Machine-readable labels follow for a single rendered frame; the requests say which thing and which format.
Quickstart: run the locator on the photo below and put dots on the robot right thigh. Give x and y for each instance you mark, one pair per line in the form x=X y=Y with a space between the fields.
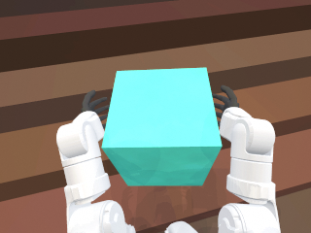
x=179 y=227

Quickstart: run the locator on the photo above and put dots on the right robot forearm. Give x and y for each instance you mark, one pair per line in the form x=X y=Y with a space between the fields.
x=252 y=143

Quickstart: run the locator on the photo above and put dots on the carton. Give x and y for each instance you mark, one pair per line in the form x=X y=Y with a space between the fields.
x=162 y=128

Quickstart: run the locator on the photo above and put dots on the robot left hand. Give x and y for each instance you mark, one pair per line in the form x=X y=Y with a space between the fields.
x=89 y=107

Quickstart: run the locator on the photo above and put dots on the robot left upper arm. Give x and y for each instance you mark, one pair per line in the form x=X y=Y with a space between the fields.
x=101 y=217

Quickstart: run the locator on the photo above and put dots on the robot right upper arm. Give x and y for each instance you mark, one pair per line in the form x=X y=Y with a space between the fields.
x=246 y=218

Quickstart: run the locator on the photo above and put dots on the robot right hand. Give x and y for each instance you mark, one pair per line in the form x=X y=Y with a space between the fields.
x=230 y=102

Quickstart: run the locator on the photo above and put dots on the left robot forearm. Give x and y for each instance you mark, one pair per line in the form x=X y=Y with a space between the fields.
x=80 y=156

